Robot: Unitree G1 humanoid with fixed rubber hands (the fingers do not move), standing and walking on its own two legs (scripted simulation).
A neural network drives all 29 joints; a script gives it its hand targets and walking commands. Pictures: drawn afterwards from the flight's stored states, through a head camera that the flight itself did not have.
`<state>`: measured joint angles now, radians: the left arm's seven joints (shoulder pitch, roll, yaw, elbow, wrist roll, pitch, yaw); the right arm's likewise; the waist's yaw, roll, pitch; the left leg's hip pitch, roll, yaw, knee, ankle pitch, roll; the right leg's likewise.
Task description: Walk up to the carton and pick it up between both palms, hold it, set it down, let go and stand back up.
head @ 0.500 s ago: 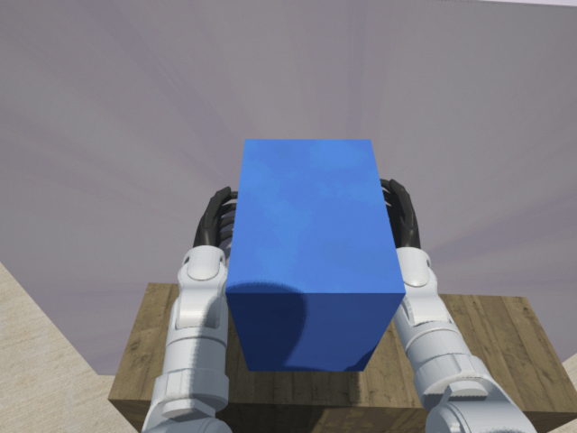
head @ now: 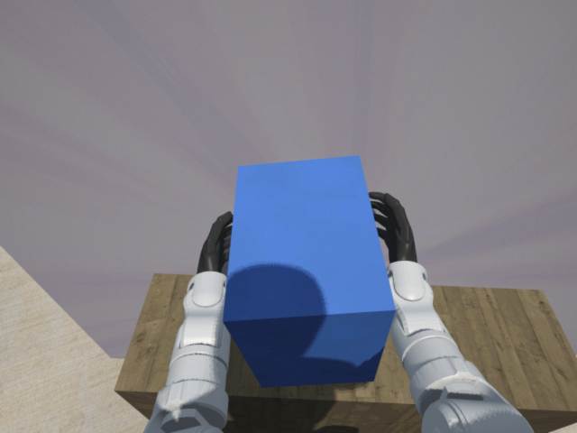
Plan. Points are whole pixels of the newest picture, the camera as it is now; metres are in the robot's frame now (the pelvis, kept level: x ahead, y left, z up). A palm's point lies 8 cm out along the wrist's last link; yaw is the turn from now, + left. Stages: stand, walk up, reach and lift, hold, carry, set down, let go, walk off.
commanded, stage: set down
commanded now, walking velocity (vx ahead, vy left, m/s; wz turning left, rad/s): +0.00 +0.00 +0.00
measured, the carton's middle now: (308, 277) +0.35 +0.02 +0.01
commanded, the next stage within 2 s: none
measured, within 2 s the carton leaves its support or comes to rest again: neither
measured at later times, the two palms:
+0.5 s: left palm (221, 285) +0.34 +0.15 -0.01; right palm (392, 257) +0.38 -0.11 +0.03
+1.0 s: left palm (219, 299) +0.33 +0.15 -0.04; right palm (385, 268) +0.37 -0.10 +0.01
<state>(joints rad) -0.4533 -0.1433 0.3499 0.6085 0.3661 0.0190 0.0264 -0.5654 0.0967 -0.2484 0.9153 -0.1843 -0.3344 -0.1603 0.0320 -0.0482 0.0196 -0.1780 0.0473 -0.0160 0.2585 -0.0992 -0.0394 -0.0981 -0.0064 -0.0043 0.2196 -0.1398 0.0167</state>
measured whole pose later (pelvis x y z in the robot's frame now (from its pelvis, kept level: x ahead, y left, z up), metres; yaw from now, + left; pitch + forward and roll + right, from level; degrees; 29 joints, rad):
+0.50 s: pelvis +0.01 +0.00 +0.00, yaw -2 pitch +8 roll -1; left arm -0.45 -0.12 0.38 0.85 0.33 -0.22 0.11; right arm -0.60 0.10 -0.32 1.04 -0.29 -0.43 -0.14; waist 0.04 -0.04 -0.05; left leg -0.32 0.06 0.01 0.32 -0.13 -0.04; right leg -0.25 0.01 0.02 0.26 -0.15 0.02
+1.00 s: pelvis +0.01 +0.00 -0.01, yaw -1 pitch +12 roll -1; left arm -0.45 -0.10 0.41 0.99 0.31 -0.37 0.13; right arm -0.61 0.12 -0.36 1.11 -0.34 -0.50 -0.15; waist 0.03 -0.02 -0.09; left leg -0.45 0.07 -0.01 0.41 -0.16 -0.04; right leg -0.37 0.01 0.01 0.35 -0.19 0.01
